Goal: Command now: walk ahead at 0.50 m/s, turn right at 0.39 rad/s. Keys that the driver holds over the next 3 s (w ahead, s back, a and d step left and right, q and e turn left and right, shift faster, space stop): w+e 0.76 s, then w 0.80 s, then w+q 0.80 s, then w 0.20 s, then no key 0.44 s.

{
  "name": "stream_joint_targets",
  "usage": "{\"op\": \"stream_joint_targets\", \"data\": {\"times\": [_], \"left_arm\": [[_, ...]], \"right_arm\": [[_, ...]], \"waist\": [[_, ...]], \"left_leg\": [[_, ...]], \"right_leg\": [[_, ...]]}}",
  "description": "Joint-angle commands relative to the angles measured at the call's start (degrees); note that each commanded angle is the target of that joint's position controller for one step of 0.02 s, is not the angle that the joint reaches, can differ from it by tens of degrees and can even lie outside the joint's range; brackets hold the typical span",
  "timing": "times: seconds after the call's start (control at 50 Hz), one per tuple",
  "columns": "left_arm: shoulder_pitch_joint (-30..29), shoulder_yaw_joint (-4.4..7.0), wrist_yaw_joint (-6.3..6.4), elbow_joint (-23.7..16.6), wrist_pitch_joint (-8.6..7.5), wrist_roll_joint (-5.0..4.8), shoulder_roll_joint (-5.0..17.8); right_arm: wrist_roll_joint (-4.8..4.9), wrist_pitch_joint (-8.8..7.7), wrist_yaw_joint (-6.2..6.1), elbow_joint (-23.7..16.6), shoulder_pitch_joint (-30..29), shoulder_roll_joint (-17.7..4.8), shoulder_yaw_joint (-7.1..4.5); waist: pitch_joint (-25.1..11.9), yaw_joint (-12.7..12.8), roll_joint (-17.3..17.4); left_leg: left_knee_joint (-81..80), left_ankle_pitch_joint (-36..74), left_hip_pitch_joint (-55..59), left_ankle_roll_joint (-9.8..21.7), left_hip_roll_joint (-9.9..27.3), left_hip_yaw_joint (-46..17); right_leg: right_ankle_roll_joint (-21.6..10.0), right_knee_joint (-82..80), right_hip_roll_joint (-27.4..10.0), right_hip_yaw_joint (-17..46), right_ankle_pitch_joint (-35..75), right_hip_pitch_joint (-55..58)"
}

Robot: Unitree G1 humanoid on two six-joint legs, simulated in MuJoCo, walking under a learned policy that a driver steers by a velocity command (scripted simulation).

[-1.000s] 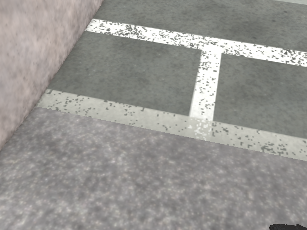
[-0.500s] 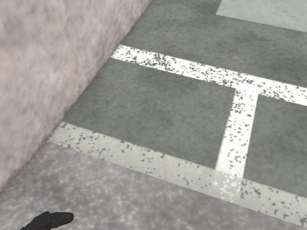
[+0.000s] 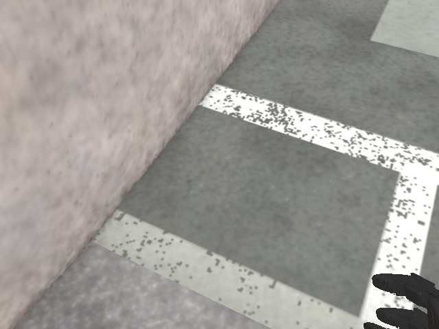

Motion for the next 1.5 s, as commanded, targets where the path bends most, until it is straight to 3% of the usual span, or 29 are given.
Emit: {"op": "stream_joint_targets", "data": {"times": [0.02, 0.04, 0.06, 0.1, 0.14, 0.3, 0.42, 0.48, 0.5, 0.52, 0.54, 0.56, 0.58, 0.6, 0.68, 0.8, 0.92, 0.96, 0.98, 1.0, 1.02, 1.04, 1.08, 1.14, 1.24, 1.38, 1.46, 1.48, 1.5], "left_arm": [[1.1, 0.03, -0.09, -5.0, -1.76, 2.77, 1.6], [4.9, -0.28, -0.14, -7.2, -2.75, -0.5, 4.0], [-1.0, 1.09, 0.5, -6.0, -2.19, -1.53, 8.1], [-8.0, 1.87, 0.56, -6.8, -0.77, -0.35, 8.0], [-8.4, 1.74, 0.31, -7.5, 0.16, 0.29, 5.0], [-18.4, 1.01, -2.04, -12.5, -0.86, 0.28, 2.0], [-26.7, 1.57, -3.77, -17.8, -0.12, 0.55, 4.4], [-16.6, 3.73, -3.55, -16.0, 0.0, 1.03, 8.2], [-8.0, 5.31, -2.57, -13.7, 0.21, 0.98, 11.4], [-4.2, 5.73, -1.53, -12.5, 0.45, 0.55, 16.6], [-4.3, 5.87, -2.39, -15.4, -0.38, 0.52, 19.5], [-2.9, 5.34, -2.45, -14.7, -0.29, 0.37, 15.0], [-6.0, 4.59, -2.12, -14.8, -0.45, -0.04, 12.4], [-11.2, 3.84, -1.96, -15.9, -0.51, 0.22, 10.7], [-15.4, 3.3, -0.85, -16.8, -0.67, 1.18, 9.7], [-10.1, 3.37, 1.19, -13.0, 0.17, 0.1, 9.4], [-6.2, 3.26, 1.1, -9.4, -0.07, 0.33, 8.9], [-7.8, 2.9, 0.7, -9.7, 0.01, 0.49, 7.9], [-6.8, 2.03, 0.16, -10.5, -0.39, 0.98, 5.9], [0.1, 0.86, -0.05, -8.9, -0.91, 0.81, 3.2], [1.3, 0.77, -0.03, -9.2, -1.16, -0.25, 5.3], [-5.4, 1.74, 0.23, -10.3, -1.0, -0.66, 9.0], [-14.6, 1.87, 0.34, -13.1, -0.83, 0.57, 8.8], [-12.2, 1.69, 0.19, -12.4, -0.67, 1.11, 5.5], [-20.0, 0.26, -0.12, -14.3, -1.12, 1.51, 2.5], [-30.2, 0.27, -1.63, -17.6, -2.05, 0.54, 3.9], [-17.8, 2.56, -1.45, -14.4, -2.36, 1.11, 8.7], [-7.1, 3.8, -0.9, -12.8, -2.2, 1.83, 13.3], [-4.3, 4.72, -1.21, -11.4, -1.61, 1.44, 17.0]], "right_arm": [[-0.65, 0.57, -1.41, 1.2, 22.6, -13.2, -4.02], [1.05, 1.49, -0.69, 3.7, 26.4, -15.5, -5.45], [0.76, 1.66, -0.84, 2.8, 23.8, -9.9, -4.31], [-0.14, 1.28, -0.32, 1.8, 15.2, -5.8, -2.5], [-0.35, 0.78, -0.17, 2.8, 11.5, -5.1, -2.62], [0.32, 0.55, -1.69, 7.2, 12.7, -8.5, -4.02], [2.28, 2.06, -1.9, 9.9, 16.6, -12.0, -5.37], [2.49, 3.14, -2.09, 9.8, 16.1, -13.4, -5.73], [1.79, 3.03, -2.09, 9.3, 16.2, -11.8, -5.04], [-1.89, 2.15, -1.62, 7.5, 18.5, -4.6, -2.77], [-0.28, 0.29, -0.85, 4.4, 22.6, -6.2, -1.76], [2.03, -0.8, -0.73, 3.5, 15.9, -10.3, -2.82], [2.64, -1.09, -0.8, 2.4, 12.2, -10.4, -2.5], [1.3, -0.81, -1.35, 3.3, 11.2, -10.1, -2.51], [-0.92, 0.81, -1.46, 3.3, 11.3, -8.8, -2.87], [-0.74, -0.2, -0.07, 1.0, 0.4, -4.7, -1.25], [-0.09, -0.86, 0.57, -0.8, -1.5, -7.5, -1.92], [-0.61, -1.35, 0.1, 1.2, 6.4, -8.9, -2.74], [-1.57, -1.63, -0.02, 2.3, 14.4, -11.9, -3.72], [-0.9, -0.61, -0.22, 3.8, 22.8, -14.2, -4.65], [1.67, 0.24, 0.26, 6.4, 27.3, -13.0, -4.65], [1.88, 0.7, 0.26, 5.2, 24.0, -10.2, -3.77], [0.22, 1.31, 0.13, 4.0, 16.0, -8.0, -2.5], [-0.19, 1.23, 0.17, 4.5, 13.8, -6.9, -2.0], [0.99, 1.81, -0.63, 6.7, 16.1, -10.1, -2.95], [1.93, 3.19, -0.72, 10.5, 21.8, -11.5, -3.08], [1.82, 4.08, -1.2, 10.9, 20.8, -11.1, -2.67], [0.35, 3.76, -1.33, 9.1, 20.0, -8.0, -1.3], [0.62, 2.63, -1.15, 8.4, 26.2, -3.2, 0.17]], "waist": [[-15.3, -10.3, 13.2], [-20.9, -10.8, 21.5], [-12.2, -12.3, 8.8], [-1.3, -10.0, 1.1], [2.2, -7.3, 3.1], [2.4, -8.8, 0.3], [5.9, -10.2, -0.6], [-0.5, -4.4, -1.2], [-4.7, -0.5, -3.7], [-8.4, -3.5, -18.6], [-20.7, -4.4, -20.1], [-19.2, -0.5, -10.4], [-12.0, -1.3, -8.6], [-7.1, -4.0, -2.6], [-1.7, -8.1, -3.1], [0.5, -3.3, -5.5], [2.4, -3.5, -7.8], [-1.4, -7.4, -6.7], [-8.8, -10.0, -1.4], [-17.9, -11.4, 10.0], [-19.5, -12.0, 12.9], [-11.0, -13.2, 4.5], [0.6, -10.7, -0.6], [1.0, -7.3, 3.4], [0.9, -9.2, 2.0], [3.4, -12.1, 2.4], [-3.6, -4.6, 1.4], [-12.4, -0.4, -5.1], [-17.8, -2.8, -20.0]], "left_leg": [[12.1, 30.7, 43.5, 6.8, 20.5, -16.4], [3.2, 0.6, 46.0, 15.9, 27.7, -35.6], [-1.3, -12.5, 39.0, 13.7, 23.0, -31.8], [-6.3, -6.5, 22.1, 10.2, 17.2, -18.0], [-9.8, 1.6, 14.5, 8.7, 14.0, -9.2], [-11.6, 9.2, 12.8, 6.8, 11.0, 7.9], [-4.4, 9.8, 22.2, 4.2, 15.1, 9.4], [14.3, 26.7, 22.7, 1.5, 12.6, 12.9], [29.5, 21.1, 13.2, -1.0, 9.8, 14.8], [51.0, -28.4, -6.3, -3.6, 3.0, 14.6], [65.0, -42.5, -22.6, -6.2, -5.2, 3.6], [62.3, -36.8, -28.1, -4.9, -1.2, -1.6], [57.3, -31.7, -29.5, -3.9, 1.0, -1.2], [52.3, -27.7, -25.7, -4.1, 3.3, -1.0], [37.8, -21.2, -14.9, -6.1, 4.8, -0.4], [10.0, 10.0, -3.9, -6.1, -1.3, 2.7], [4.3, 0.8, -5.6, -1.5, -0.3, 0.0], [2.4, 2.5, 5.7, 1.4, -0.5, 1.3], [7.5, 11.7, 22.7, 5.7, 6.4, -4.5], [7.5, 9.9, 41.9, 14.5, 18.0, -21.6], [1.5, -10.3, 45.6, 17.0, 23.4, -36.9], [-2.4, -23.1, 39.1, 13.8, 20.3, -34.6], [-6.7, -18.5, 22.3, 11.5, 16.3, -24.9], [-10.3, -8.6, 13.1, 10.1, 11.3, -16.0], [-12.9, -0.2, 11.9, 9.7, 9.8, -6.8], [-10.1, -2.4, 17.3, 7.3, 11.6, -5.4], [5.9, 12.0, 16.2, 3.5, 8.5, -1.6], [23.5, 0.8, 6.2, 0.8, 4.9, 1.8], [40.7, -32.1, -14.5, -2.3, -3.5, 3.7]], "right_leg": [[-3.1, 34.5, -1.4, 0.6, -18.2, -31.1], [-2.4, 43.7, -2.9, -0.4, -16.1, -42.2], [-1.4, 46.9, -6.6, -0.1, -9.7, -45.1], [-0.8, 42.9, -9.5, -1.3, 0.3, -40.5], [-0.5, 36.1, -11.6, -1.4, 4.4, -35.8], [-1.6, 10.0, -10.1, -5.0, 33.2, -29.1], [-5.1, 2.7, -9.0, -6.4, 24.6, -32.1], [-8.2, -0.1, -3.4, -11.9, 19.7, -17.0], [-10.8, -0.5, -4.0, -9.4, 26.7, -2.0], [-14.8, 3.8, -16.3, 8.2, 47.3, 13.7], [-28.9, -3.5, -26.3, 37.2, 33.8, 29.4], [-25.8, -7.6, -23.4, 33.6, 23.4, 29.0], [-23.1, -8.6, -21.2, 27.3, 20.6, 22.7], [-20.8, -9.3, -19.2, 23.0, 24.2, 12.5], [-19.4, -12.6, -15.5, 14.5, 41.6, -5.6], [-12.6, -12.7, -7.7, 5.5, 31.7, -13.6], [-11.8, -4.4, -13.2, 13.9, 27.0, -2.9], [-10.0, 4.3, -10.0, 12.3, 36.1, -3.1], [-7.8, 17.4, -6.1, 9.0, 31.8, -11.8], [-3.2, 38.5, 1.5, 2.6, 1.4, -27.2], [-2.0, 48.0, 1.4, 2.8, -14.1, -38.3], [-1.9, 49.3, -2.0, 3.6, -9.5, -42.7], [-1.5, 42.9, -6.9, -1.0, -0.5, -41.8], [-0.8, 33.4, -9.7, -2.6, 3.3, -33.4], [0.4, 15.3, -10.0, -5.3, 15.5, -30.9], [-1.2, 2.1, -7.3, -6.7, 20.5, -27.3], [-5.7, -3.1, -5.9, -8.1, 17.8, -6.4], [-10.0, -1.6, -16.6, 3.9, 20.7, 9.8], [-18.1, -7.0, -27.2, 27.2, 9.4, 24.8]]}}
